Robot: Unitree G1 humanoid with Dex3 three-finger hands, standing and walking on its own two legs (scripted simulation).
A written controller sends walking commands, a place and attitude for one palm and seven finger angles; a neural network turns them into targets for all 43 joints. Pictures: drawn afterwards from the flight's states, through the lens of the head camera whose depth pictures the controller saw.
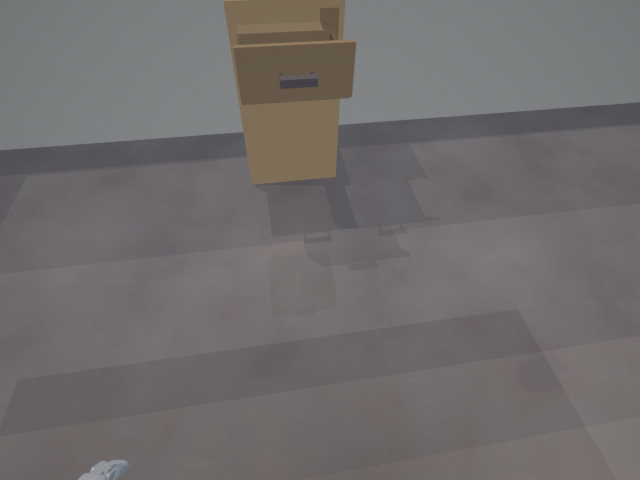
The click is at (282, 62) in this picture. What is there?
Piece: drawer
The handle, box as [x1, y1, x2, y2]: [279, 72, 317, 88]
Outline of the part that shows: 317,76 313,72 311,72 310,75 283,76 282,73 279,76 281,88 317,86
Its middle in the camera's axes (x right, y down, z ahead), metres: -0.07 -0.50 +1.21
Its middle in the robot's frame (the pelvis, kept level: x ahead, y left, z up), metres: +1.24 +0.13 -0.09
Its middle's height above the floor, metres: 0.68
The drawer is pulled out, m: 0.30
